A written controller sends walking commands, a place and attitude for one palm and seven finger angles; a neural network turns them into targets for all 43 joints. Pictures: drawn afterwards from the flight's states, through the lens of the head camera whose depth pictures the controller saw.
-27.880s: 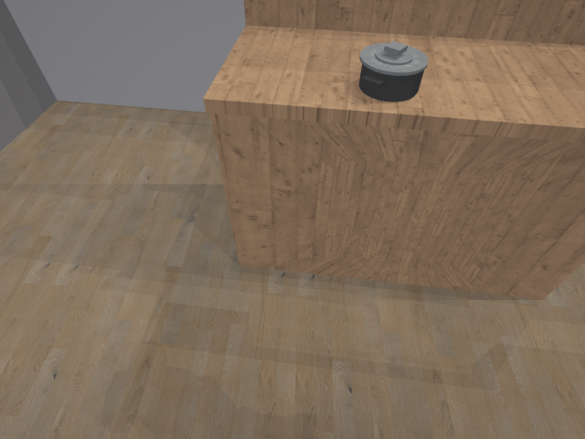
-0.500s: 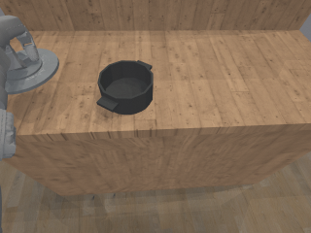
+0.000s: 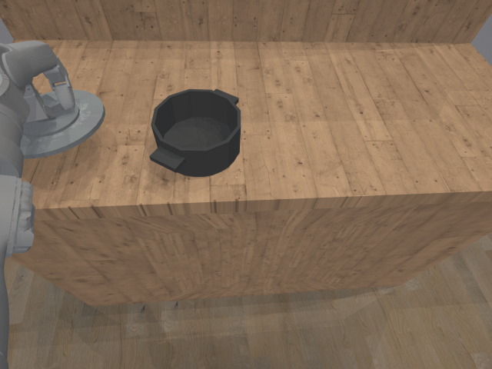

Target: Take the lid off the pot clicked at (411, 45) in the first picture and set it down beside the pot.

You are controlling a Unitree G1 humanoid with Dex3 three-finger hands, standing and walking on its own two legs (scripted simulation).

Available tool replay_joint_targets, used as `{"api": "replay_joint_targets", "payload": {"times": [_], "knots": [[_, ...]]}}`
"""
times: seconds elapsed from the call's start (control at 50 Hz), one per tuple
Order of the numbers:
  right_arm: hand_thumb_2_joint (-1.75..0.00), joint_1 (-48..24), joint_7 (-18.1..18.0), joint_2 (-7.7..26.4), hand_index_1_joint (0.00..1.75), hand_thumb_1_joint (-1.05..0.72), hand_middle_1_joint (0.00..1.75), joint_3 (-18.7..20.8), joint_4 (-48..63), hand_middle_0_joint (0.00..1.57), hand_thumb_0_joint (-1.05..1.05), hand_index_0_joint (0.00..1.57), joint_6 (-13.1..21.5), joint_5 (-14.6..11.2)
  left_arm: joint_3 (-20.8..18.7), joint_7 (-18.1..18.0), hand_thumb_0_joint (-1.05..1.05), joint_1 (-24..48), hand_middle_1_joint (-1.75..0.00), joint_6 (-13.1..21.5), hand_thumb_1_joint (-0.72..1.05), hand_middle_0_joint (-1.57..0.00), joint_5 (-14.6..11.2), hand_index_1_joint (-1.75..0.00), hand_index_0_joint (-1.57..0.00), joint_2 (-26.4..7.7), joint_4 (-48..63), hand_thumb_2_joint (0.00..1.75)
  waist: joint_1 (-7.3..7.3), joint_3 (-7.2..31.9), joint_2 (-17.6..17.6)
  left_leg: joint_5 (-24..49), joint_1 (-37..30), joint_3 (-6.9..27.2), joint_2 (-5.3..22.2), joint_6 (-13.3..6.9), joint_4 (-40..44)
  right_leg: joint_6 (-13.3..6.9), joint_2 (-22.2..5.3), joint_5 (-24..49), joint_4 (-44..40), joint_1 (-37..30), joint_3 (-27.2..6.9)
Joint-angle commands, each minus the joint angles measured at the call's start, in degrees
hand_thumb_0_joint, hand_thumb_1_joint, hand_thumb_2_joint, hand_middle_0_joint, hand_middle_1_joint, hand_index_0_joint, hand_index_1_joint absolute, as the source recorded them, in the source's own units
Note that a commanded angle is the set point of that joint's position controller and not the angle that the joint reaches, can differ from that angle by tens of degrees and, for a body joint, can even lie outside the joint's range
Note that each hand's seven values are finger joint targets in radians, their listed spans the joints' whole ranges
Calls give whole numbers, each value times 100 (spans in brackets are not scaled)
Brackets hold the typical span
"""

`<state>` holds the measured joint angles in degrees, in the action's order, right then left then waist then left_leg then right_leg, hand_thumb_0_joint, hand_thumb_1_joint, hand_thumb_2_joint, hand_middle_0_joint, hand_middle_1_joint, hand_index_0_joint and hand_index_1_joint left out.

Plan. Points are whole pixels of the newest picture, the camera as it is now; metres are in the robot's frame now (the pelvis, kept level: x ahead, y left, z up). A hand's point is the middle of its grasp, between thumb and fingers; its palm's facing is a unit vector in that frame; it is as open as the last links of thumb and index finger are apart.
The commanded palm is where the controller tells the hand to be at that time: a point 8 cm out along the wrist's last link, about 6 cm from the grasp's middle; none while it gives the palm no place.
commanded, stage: lower the lid onto the table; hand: left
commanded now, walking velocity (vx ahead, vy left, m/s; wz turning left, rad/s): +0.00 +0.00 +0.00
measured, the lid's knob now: (42, 107) +0.51 +0.29 +0.13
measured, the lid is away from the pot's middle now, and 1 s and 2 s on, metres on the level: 0.24 0.23 0.25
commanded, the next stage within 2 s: open the fingers wide in 0.92 s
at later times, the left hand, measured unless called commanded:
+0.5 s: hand (48, 115) +0.50 +0.28 +0.13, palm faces -0.45 -0.14 -0.88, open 6.2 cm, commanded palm +0.52 +0.28 +0.19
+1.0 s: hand (59, 128) +0.50 +0.27 +0.10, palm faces -0.48 -0.14 -0.87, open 6.2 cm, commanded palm +0.51 +0.27 +0.16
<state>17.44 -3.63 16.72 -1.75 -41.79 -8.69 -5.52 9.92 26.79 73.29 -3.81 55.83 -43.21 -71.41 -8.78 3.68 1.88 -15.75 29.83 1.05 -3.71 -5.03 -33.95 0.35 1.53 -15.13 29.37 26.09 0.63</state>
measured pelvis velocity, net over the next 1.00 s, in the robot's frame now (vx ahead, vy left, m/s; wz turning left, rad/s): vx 0.00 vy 0.00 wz -0.03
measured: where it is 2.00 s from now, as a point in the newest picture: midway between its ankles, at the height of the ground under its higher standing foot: outside the picture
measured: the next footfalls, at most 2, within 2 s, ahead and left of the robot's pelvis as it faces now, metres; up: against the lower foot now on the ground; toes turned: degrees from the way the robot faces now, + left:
none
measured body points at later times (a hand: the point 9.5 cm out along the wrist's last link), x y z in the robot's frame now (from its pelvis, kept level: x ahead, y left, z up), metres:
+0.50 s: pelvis +0.01 +0.00 +0.00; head +0.09 +0.02 +0.44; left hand +0.52 +0.28 +0.18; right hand +0.01 -0.27 -0.13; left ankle +0.00 +0.06 -0.73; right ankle -0.02 -0.13 -0.73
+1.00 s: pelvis +0.00 +0.00 -0.01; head +0.09 +0.02 +0.43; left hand +0.52 +0.28 +0.15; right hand -0.02 -0.28 -0.13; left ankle +0.00 +0.06 -0.73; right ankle -0.02 -0.13 -0.73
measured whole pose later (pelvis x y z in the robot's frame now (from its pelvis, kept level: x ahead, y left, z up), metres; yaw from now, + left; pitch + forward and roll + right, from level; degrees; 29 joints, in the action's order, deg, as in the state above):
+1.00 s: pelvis +0.00 +0.00 -0.01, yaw -2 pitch +15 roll -3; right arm 19.7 -5.1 16.1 -1.9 -41.7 -10.1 -5.7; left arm 7.5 23.8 69.8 1.8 56.6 -44.6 -74.5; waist -9.7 5.2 1.8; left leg -19.1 36.8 0.3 -2.4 -5.0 -40.6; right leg 0.3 2.9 -17.4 34.8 32.8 0.1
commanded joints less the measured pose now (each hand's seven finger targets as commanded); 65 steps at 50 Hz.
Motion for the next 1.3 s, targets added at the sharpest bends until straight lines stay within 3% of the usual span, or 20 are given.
{"api": "replay_joint_targets", "payload": {"times": [0.0,0.08,0.14,0.2,0.22,0.26,0.34,0.42,0.44,0.84,0.9,0.92,0.98,1.0,1.02,1.04,1.1,1.12,1.16,1.28], "knots": [[-90,478,-98,1033,30,-90,30,310,406,20,0,20,108,6,-506,-352,0,3144,-114,173,49,-77,83,-113,-92,-1745,1285,110,27,2713,715,2980,-2573,413,215,218,-49,-258,238,1458,-138,35,152],[-90,507,-109,1058,30,-90,30,305,376,20,0,20,41,-17,-332,-341,0,2928,-114,123,49,-77,88,-113,-92,-1581,813,110,-31,2236,373,2178,-1970,285,171,102,22,-221,245,1293,-147,64,135],[-90,576,-107,1057,30,-90,30,333,426,20,0,20,12,4,-558,-386,0,3045,-114,196,49,-77,145,-113,-92,-1859,1138,110,27,2636,621,2838,-2287,337,201,145,-111,-231,260,1537,-68,30,117],[-90,641,-116,1053,30,-90,30,368,389,20,0,20,19,-7,-401,-361,0,3089,-114,251,49,-77,59,-113,-92,-1609,1288,110,-29,2707,797,3233,-2579,361,263,212,-182,-225,272,1523,-76,260,164],[-90,673,-108,1049,30,-90,30,373,399,20,0,20,5,33,-688,-391,0,3173,-114,295,49,-77,131,-113,-92,-1995,1458,110,17,2945,849,3257,-2626,392,269,218,-203,-201,281,1534,-40,164,112],[-90,671,-112,1022,30,-90,30,369,447,20,0,20,-7,29,-726,-394,0,3055,-114,341,49,-77,127,-113,-92,-2014,1477,110,17,3002,881,3435,-2649,392,249,226,-244,-208,288,1647,-15,133,115],[-90,729,-87,1045,30,-90,30,401,328,20,0,20,-58,5,-292,-351,0,2895,-114,321,49,-77,60,-113,-92,-1387,1081,110,-95,2518,805,3297,-2565,433,316,259,-269,-204,326,1321,-36,654,196],[-90,726,-79,1037,30,-90,30,406,387,20,0,20,-96,51,-639,-386,0,3036,-114,431,49,-77,84,-113,-92,-1829,1547,110,-17,3016,968,3675,-2719,441,288,289,-368,-216,330,1574,70,425,140],[-90,734,-84,1016,30,-90,30,411,372,20,0,20,-97,37,-495,-376,0,2942,-114,429,49,-77,72,-113,-92,-1592,1346,110,-57,2880,904,3695,-2737,449,298,286,-390,-215,338,1528,63,551,166],[-90,865,-208,1026,30,-90,30,374,335,20,0,20,-91,19,-537,-549,0,2837,-114,575,49,-77,117,-113,-92,-1676,1135,110,-99,2855,746,2725,-2214,356,276,184,-485,-216,345,1258,223,669,146],[-90,887,-230,1031,30,-90,30,344,273,20,0,20,-50,-19,-362,-508,0,2499,-114,577,49,-77,26,-113,-92,-1407,789,110,-129,2570,571,2507,-1935,259,253,139,-502,-210,359,1213,236,719,183],[-90,906,-232,1061,30,-90,30,333,252,20,0,20,-72,-9,-559,-530,0,2470,-114,551,49,-77,86,-113,-92,-1737,630,110,-133,2421,411,2065,-1681,226,252,98,-489,-184,348,1095,221,684,128],[-90,923,-250,1056,30,-90,30,302,251,20,0,20,-67,-22,-394,-543,0,2386,-114,535,49,-77,130,-113,-92,-1639,437,110,-167,2203,414,1697,-1318,160,199,66,-473,-208,340,1091,262,638,129],[-90,786,-155,977,30,-90,30,355,530,20,0,20,-69,-42,-459,-500,0,1447,-114,627,49,-77,16,-113,-92,-1291,901,110,142,2526,637,2491,-1618,214,175,156,-480,-274,335,1285,348,447,185],[-90,770,-151,998,30,-90,30,415,570,20,0,20,-207,95,-990,-634,0,1444,-113,1008,47,-76,155,-112,-90,-1784,1986,108,201,2889,681,3039,-1907,254,315,213,-606,-269,338,1351,382,551,142],[-90,706,-159,965,30,-90,30,418,628,20,0,20,-287,121,-987,-708,0,1373,-112,1151,46,-75,246,-111,-89,-1782,1966,107,195,3014,1009,3353,-2130,269,295,276,-683,-291,358,1357,404,679,117],[-90,693,-166,945,30,-90,30,420,589,20,0,20,-377,63,-752,-705,0,1471,-111,1236,43,-71,-10,-110,-84,-1411,1920,103,67,2461,690,2872,-1924,264,341,218,-566,-265,365,1000,304,851,196],[-90,742,-179,1005,30,-90,30,435,556,20,0,20,-410,81,-1164,-791,0,1690,-110,1167,42,-70,10,-109,-83,-2030,1863,102,74,2532,514,2316,-1777,250,339,143,-462,-232,353,899,257,691,114],[-90,751,-228,980,30,-90,30,400,671,20,0,20,-384,66,-1462,-947,0,2076,-109,1113,39,-68,-4,-108,-80,-2523,2273,100,125,2932,711,2261,-1870,256,258,96,-371,-267,323,1095,246,350,76],[-90,725,-183,990,30,-90,30,371,513,20,0,20,-362,14,-696,-954,0,1661,-103,833,31,-63,88,-102,-72,-1576,1444,95,6,2194,646,1958,-1747,284,308,147,-314,-285,343,703,138,864,166]]}}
